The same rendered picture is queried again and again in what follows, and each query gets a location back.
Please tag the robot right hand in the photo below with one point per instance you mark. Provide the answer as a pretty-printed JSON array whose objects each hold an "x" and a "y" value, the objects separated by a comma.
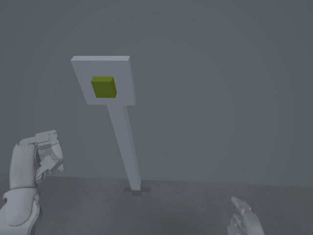
[{"x": 249, "y": 224}]

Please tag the robot left hand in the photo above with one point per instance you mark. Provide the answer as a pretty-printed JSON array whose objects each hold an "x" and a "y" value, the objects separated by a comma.
[{"x": 26, "y": 158}]

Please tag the button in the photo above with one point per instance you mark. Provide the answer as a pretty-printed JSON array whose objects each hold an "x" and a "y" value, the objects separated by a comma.
[{"x": 104, "y": 87}]

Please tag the left robot forearm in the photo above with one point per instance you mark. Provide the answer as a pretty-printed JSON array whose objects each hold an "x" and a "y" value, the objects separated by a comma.
[{"x": 22, "y": 213}]

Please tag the panel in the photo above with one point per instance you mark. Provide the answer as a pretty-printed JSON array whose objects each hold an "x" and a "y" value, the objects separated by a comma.
[{"x": 118, "y": 67}]

